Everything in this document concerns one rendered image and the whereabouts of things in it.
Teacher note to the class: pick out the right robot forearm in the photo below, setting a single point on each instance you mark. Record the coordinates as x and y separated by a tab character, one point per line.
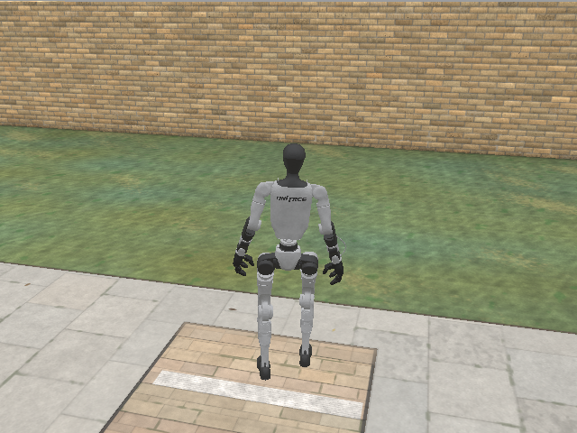
332	246

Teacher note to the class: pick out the left robot shin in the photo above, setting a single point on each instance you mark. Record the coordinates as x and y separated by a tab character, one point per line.
264	336

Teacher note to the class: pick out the left robot forearm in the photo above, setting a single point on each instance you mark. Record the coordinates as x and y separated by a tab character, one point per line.
245	239

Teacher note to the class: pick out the robot right upper arm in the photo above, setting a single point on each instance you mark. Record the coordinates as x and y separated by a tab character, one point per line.
323	208

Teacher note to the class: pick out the left robot hand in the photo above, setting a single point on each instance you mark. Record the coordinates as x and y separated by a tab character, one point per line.
238	260

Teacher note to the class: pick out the right robot hand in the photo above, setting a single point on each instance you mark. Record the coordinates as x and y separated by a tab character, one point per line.
338	269

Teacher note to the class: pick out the robot left upper arm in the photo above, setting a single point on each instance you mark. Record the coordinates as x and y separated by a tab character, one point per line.
258	202

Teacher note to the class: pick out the humanoid robot head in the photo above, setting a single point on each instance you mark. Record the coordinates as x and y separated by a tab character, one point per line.
293	157

